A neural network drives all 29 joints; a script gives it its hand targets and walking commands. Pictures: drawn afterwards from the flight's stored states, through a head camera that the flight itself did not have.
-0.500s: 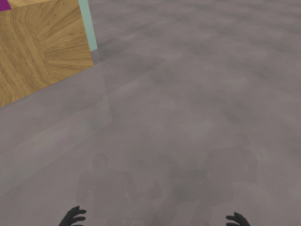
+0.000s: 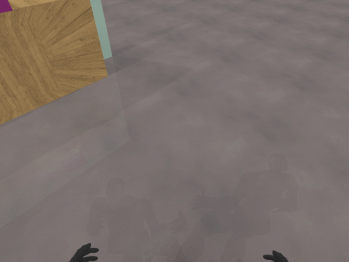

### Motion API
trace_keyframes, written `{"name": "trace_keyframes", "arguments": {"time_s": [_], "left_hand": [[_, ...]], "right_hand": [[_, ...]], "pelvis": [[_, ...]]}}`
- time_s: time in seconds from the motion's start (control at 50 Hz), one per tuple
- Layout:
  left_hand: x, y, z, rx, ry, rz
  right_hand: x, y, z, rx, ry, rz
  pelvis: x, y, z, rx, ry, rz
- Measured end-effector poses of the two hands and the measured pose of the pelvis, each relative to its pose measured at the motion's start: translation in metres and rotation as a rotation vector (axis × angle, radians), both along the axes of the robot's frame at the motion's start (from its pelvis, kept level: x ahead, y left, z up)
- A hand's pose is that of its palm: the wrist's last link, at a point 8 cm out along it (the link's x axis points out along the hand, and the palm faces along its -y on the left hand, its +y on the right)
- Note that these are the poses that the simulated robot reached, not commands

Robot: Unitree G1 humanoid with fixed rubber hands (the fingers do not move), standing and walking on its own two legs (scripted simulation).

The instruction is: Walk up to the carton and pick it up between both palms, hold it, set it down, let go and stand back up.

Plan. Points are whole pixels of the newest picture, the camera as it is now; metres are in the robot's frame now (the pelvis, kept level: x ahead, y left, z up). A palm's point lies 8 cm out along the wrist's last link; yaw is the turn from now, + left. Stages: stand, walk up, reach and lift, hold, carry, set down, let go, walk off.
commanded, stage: stand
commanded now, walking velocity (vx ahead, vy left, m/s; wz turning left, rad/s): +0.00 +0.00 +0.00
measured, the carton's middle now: out of the picture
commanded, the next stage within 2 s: walk up in 0.78 s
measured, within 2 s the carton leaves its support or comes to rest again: neither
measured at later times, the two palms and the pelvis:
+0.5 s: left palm out of the picture +0.11 +0.25 -0.10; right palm out of the picture +0.11 -0.25 -0.09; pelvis +0.00 +0.00 +0.00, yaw +0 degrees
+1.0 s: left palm out of the picture +0.12 +0.25 -0.09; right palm out of the picture +0.11 -0.25 -0.09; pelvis +0.01 +0.00 +0.00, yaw +1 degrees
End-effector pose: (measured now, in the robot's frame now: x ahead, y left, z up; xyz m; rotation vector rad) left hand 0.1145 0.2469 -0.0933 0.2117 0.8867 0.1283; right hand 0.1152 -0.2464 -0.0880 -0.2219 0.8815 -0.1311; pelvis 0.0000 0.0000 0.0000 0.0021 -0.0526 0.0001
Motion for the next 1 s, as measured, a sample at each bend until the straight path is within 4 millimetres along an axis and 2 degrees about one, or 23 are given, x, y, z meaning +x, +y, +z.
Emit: {"name": "trace_keyframes", "arguments": {"time_s": [0.54,1.0], "left_hand": [[-0.006,0.003,-0.003,0.004,0.032,0.007],[0.007,0.005,0.001,0.025,0.022,-0.013]], "right_hand": [[-0.004,-0.002,-0.002,-0.005,0.025,-0.009],[0.0,-0.002,-0.003,-0.002,0.04,0.004]], "pelvis": [[0.003,0.001,0.001,0.002,0.006,-0.005],[0.012,0.001,0.001,-0.004,0.011,0.009]]}}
